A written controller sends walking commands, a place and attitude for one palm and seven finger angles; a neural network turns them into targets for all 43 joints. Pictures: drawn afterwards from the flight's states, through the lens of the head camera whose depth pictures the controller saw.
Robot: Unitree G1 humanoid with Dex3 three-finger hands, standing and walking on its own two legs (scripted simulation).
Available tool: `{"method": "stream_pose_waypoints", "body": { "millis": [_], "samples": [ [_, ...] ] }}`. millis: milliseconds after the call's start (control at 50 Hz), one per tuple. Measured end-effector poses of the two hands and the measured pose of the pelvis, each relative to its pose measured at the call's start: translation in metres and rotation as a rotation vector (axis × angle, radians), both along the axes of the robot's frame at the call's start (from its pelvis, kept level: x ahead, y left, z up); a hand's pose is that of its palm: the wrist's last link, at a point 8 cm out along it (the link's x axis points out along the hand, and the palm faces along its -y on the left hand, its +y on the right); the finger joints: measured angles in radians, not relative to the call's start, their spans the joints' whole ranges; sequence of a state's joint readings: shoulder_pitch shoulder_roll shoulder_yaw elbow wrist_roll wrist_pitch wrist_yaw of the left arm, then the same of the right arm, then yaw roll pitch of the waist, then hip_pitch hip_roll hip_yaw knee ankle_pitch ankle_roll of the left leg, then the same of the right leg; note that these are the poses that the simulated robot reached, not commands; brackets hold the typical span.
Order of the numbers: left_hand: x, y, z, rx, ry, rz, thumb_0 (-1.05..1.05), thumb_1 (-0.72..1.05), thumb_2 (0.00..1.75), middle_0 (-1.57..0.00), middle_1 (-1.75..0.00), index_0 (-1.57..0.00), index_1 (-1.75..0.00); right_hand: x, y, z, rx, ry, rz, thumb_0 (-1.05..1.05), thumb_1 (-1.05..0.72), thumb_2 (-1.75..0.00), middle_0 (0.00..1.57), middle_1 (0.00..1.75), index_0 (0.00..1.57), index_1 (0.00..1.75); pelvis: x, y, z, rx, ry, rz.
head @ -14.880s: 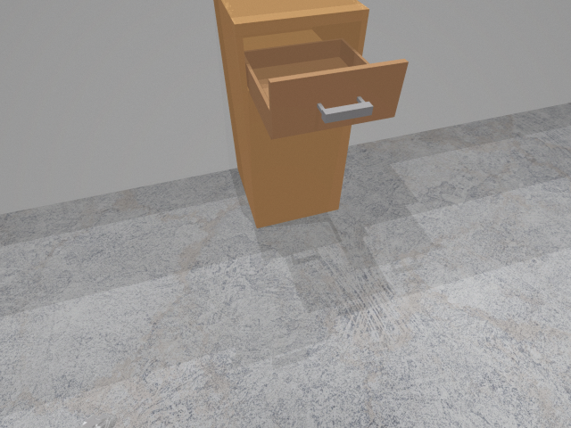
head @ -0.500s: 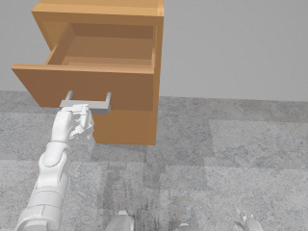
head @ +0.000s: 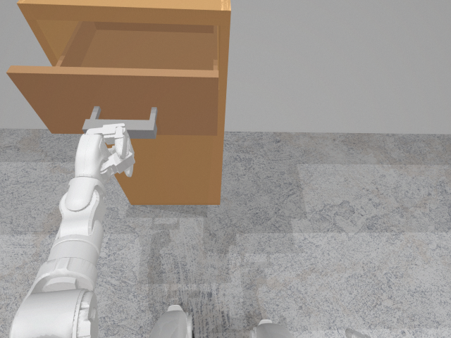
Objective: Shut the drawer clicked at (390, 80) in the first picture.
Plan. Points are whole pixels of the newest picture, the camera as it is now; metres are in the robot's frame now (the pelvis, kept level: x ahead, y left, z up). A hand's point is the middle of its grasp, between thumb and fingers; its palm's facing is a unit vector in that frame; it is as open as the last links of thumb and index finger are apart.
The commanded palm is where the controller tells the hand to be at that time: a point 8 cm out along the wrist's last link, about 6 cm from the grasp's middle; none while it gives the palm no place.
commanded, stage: push the drawer shut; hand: left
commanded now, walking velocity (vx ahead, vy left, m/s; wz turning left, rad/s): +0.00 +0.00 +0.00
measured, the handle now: (123, 120) +0.50 +0.20 +0.07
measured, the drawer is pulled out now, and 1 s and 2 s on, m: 0.16 0.04 0.00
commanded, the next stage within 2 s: pull the fist back off the drawer in 1.62 s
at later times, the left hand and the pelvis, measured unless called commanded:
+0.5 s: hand (137, 128) +0.48 +0.17 +0.06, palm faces +0.00 -1.00 -0.02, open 3.1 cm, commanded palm +0.47 +0.21 +0.07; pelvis +0.00 +0.00 -0.01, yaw -1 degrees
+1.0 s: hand (141, 106) +0.54 +0.17 +0.07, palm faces +0.01 -1.00 -0.03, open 3.3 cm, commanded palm +0.53 +0.21 +0.07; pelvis +0.00 +0.00 -0.02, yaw -2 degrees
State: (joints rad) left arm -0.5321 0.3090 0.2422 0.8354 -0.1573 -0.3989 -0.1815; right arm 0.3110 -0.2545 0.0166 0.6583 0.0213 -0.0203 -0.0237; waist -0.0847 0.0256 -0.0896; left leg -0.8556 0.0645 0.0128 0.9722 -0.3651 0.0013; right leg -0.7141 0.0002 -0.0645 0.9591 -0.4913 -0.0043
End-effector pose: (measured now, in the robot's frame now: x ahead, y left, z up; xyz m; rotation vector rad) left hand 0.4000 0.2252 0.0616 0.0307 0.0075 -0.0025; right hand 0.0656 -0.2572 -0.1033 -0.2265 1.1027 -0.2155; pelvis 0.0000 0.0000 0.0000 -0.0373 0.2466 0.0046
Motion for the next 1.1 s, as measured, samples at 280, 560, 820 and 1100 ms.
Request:
{"method": "stream_pose_waypoints", "body": {
  "millis": [280, 560, 820, 1100],
  "samples": [
    [0.038, 0.0, 0.0, -0.004, 0.012, -0.004, -0.02, 0.81, 0.93, -1.4, -1.6, -1.4, -1.6, -0.016, -0.003, -0.009, -0.008, 0.057, -0.014, 0.0, -0.9, -0.9, 0.21, 0.3, 0.2, 0.3, -0.003, -0.003, -0.009, -0.007, 0.042, -0.005],
    [0.069, -0.005, 0.002, -0.009, 0.016, 0.009, 0.0, 0.84, 0.95, -1.4, -1.6, -1.4, -1.6, -0.06, -0.007, -0.015, -0.011, 0.186, -0.07, 0.0, -0.9, -0.9, 0.2, 0.3, 0.2, 0.3, -0.002, -0.004, -0.015, -0.013, 0.084, -0.016],
    [0.096, -0.007, 0.005, -0.005, 0.024, 0.014, 0.03, 0.86, 0.95, -1.4, -1.6, -1.39, -1.6, -0.083, -0.006, -0.014, -0.017, 0.25, -0.101, 0.0, -0.9, -0.9, 0.2, 0.3, 0.2, 0.3, -0.002, -0.004, -0.019, -0.021, 0.117, -0.023],
    [0.128, -0.004, 0.007, -0.004, 0.032, 0.013, 0.05, 0.83, 0.94, -1.4, -1.6, -1.39, -1.6, -0.099, -0.001, -0.011, -0.035, 0.306, -0.119, 0.0, -0.9, -0.9, 0.21, 0.3, 0.2, 0.3, -0.001, 0.0, -0.024, -0.035, 0.159, -0.026]
  ]
}}
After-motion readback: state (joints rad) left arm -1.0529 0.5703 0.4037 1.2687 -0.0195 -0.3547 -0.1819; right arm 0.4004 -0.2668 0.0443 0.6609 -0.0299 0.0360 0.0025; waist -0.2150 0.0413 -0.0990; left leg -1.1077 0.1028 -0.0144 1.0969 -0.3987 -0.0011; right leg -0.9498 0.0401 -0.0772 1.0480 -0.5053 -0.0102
